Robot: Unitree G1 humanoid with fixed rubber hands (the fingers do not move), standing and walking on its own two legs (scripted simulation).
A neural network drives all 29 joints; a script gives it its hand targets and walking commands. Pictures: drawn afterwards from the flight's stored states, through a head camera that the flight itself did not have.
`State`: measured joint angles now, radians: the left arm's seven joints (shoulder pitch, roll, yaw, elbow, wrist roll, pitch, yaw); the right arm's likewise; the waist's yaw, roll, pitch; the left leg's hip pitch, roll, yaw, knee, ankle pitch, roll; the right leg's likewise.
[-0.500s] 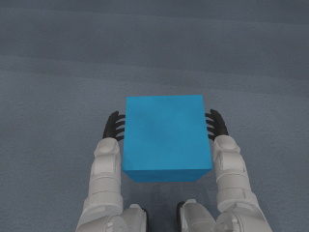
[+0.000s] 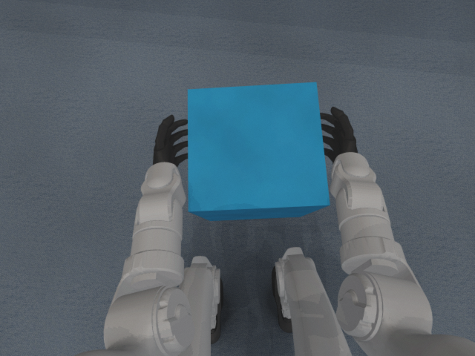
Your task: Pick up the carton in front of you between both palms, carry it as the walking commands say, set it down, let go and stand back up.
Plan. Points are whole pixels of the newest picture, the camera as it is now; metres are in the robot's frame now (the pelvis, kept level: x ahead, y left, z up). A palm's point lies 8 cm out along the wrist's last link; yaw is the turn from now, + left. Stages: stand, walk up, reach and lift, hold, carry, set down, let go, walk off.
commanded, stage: set down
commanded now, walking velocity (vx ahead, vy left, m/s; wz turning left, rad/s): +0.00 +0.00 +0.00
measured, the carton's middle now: (253, 164) +0.44 -0.03 -0.15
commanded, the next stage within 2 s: none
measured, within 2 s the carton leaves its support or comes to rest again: rests again in 1.34 s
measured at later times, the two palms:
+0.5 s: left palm (189, 167) +0.47 +0.11 -0.23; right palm (320, 163) +0.45 -0.19 -0.23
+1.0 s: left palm (203, 168) +0.51 +0.10 -0.38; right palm (309, 167) +0.49 -0.20 -0.38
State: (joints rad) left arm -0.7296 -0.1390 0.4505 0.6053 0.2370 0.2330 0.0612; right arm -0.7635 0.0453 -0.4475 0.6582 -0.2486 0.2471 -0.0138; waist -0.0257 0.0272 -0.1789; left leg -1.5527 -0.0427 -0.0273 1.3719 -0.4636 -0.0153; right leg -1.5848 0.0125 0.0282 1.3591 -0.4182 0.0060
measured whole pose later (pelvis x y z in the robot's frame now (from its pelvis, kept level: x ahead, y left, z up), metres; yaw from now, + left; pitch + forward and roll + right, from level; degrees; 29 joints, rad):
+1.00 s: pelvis -0.03 +0.00 -0.22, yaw +1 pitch +43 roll +1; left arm -1.31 0.14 0.26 0.84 0.00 0.23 0.16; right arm -1.30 -0.24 -0.27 0.85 0.00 0.25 -0.11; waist -0.05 0.04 0.19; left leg -2.29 -0.07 -0.01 2.12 -0.58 -0.04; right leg -2.33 0.03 0.03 2.09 -0.52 0.02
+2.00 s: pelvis -0.04 +0.00 -0.24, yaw +1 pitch +35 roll +0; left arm -1.45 0.18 0.37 1.05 0.12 0.15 0.02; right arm -1.41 -0.29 -0.38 1.07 -0.09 0.16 0.04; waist -0.05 0.03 0.35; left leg -2.25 -0.09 -0.02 2.21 -0.57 -0.05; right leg -2.28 0.01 0.02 2.18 -0.52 0.02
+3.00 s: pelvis -0.02 +0.00 -0.11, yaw +1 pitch +47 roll +2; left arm -1.15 0.25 0.21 0.83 -0.06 0.17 0.11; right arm -1.12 -0.32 -0.27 0.84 0.09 0.15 -0.03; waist -0.05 0.02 -0.03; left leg -2.02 -0.06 -0.03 1.73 -0.54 -0.04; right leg -2.05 0.03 0.03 1.72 -0.48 0.01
